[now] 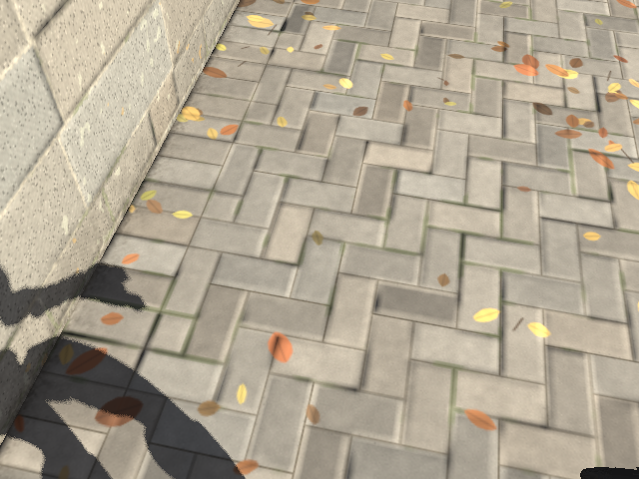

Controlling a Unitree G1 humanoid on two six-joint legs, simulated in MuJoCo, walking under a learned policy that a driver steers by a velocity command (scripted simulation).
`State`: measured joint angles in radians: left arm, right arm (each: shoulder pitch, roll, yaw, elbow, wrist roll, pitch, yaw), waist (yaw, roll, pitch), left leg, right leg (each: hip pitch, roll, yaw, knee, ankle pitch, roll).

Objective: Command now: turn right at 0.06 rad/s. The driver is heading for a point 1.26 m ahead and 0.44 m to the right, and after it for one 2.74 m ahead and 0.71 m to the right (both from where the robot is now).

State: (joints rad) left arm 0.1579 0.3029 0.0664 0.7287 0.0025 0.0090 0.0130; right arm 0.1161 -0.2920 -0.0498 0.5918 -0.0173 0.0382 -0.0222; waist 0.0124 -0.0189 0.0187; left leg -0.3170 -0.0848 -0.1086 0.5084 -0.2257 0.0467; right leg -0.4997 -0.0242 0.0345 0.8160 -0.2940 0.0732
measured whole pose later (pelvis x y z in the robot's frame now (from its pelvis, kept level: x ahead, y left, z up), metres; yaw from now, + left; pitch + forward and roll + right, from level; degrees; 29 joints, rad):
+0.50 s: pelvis +0.01 +0.02 +0.00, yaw -22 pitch +3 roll +0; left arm 0.18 0.35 0.12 0.63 -0.02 0.05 0.03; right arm 0.18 -0.28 -0.08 0.68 -0.03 0.00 -0.02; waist 0.01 -0.04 0.02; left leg -0.25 -0.05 0.00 0.46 -0.25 0.05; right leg -0.55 0.07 0.16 0.97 -0.41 0.05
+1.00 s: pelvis +0.00 -0.04 +0.00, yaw -36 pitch +2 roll +0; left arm 0.05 0.23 0.03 0.62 0.02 0.04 0.02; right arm 0.23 -0.33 -0.06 0.81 0.03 0.02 0.02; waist -0.07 0.04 0.06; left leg -0.39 0.08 0.03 0.95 -0.58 -0.08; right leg -0.27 -0.02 -0.08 0.47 -0.25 -0.03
